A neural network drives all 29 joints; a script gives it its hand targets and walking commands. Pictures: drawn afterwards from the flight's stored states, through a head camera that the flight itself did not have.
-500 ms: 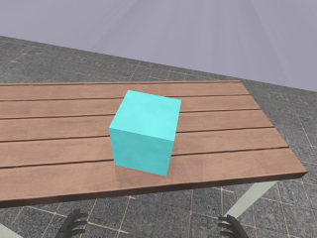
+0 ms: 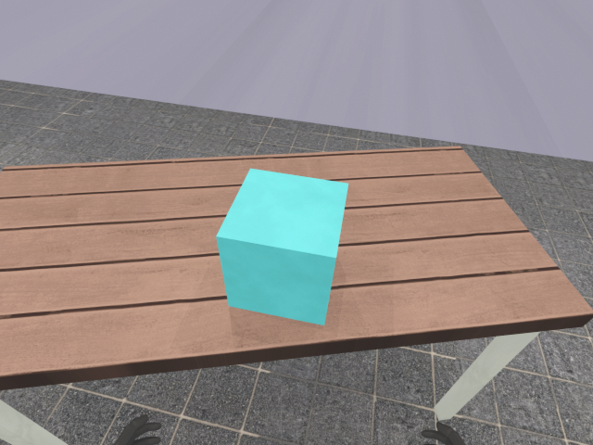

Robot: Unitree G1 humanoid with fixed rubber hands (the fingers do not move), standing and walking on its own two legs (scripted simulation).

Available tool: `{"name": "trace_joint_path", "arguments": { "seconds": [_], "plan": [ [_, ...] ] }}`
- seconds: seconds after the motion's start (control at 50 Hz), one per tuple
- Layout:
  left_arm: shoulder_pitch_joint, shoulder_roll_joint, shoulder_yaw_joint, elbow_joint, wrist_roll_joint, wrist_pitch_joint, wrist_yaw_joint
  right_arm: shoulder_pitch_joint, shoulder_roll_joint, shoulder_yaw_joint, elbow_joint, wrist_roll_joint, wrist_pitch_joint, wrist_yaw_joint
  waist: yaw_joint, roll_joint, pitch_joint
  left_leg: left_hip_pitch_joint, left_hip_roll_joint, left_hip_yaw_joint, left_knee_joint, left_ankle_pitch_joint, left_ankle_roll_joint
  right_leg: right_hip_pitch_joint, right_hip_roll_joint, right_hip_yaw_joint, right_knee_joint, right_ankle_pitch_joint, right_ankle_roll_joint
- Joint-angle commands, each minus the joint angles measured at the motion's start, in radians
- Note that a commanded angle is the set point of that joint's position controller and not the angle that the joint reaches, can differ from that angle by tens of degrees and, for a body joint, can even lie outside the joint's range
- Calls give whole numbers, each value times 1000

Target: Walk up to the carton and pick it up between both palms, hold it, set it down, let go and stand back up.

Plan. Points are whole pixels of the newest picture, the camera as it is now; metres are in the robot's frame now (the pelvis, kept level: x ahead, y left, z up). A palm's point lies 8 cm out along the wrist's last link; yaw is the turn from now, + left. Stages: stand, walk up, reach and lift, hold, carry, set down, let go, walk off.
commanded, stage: stand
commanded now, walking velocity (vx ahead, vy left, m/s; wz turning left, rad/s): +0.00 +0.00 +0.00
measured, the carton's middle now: (287, 246) +0.45 +0.01 +0.00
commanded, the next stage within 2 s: none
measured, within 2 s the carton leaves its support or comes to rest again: neither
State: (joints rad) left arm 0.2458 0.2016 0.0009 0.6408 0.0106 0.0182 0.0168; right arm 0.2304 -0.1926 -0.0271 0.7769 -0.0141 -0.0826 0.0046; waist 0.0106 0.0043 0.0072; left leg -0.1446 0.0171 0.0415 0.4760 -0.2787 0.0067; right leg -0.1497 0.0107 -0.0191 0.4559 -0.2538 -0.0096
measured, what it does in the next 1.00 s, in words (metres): shifts its weight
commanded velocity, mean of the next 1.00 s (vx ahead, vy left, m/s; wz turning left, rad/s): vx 0.00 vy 0.00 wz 0.00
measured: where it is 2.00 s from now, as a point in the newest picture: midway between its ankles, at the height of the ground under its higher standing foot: outside the picture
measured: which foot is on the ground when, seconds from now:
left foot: down 0.00-1.00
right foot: down 0.00-1.00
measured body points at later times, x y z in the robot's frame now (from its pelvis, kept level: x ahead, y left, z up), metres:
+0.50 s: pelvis -0.03 +0.02 +0.00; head -0.06 +0.01 +0.45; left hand -0.02 +0.26 -0.14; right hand -0.01 -0.23 -0.15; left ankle -0.01 +0.11 -0.74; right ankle +0.00 -0.11 -0.74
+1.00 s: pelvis -0.06 +0.01 +0.00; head -0.08 +0.00 +0.44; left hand -0.11 +0.24 -0.15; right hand -0.07 -0.23 -0.16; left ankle -0.01 +0.11 -0.74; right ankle +0.00 -0.11 -0.74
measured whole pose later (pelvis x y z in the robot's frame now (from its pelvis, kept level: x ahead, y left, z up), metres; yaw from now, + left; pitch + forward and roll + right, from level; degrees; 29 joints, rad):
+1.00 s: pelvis -0.06 +0.01 +0.00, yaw +0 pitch -4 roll +1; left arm 0.45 0.16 0.00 1.03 0.01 0.00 0.03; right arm 0.36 -0.21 -0.01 1.05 0.00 0.02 -0.02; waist 0.01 0.02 0.01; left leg -0.24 -0.02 0.04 0.50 -0.21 0.02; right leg -0.27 -0.02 0.01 0.53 -0.22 0.02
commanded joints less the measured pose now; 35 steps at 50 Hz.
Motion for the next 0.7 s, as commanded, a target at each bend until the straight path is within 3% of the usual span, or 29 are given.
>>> {"name": "trace_joint_path", "arguments": {
  "seconds": [0.0, 0.28, 0.56, 0.68],
  "plan": [
    [41, 144, 53, -48, 5, -74, 0, 29, -154, -36, -70, 5, 19, -14, 2, -28, -29, -9, 87, -107, -64, 265, 28, -22, -115, 97, -76, 293, -3],
    [138, 160, 38, 113, -3, -78, 13, 105, -173, -7, 44, 10, 33, -19, -6, -23, 60, -42, 88, -122, -131, 168, 14, -33, -116, 99, -99, 167, 6],
    [229, 125, 14, 259, 1, -52, 20, 142, -172, 6, 153, 23, 59, -27, -1, 5, 176, -200, 93, -183, -250, -225, 9, -79, -87, 82, -91, -47, 25],
    [260, 107, 15, 297, -1, -49, 21, 142, -167, 2, 181, 22, 70, -30, 1, 10, 178, -229, 88, -186, -249, -297, 7, -118, -82, 89, -90, -119, 26]
  ]
}}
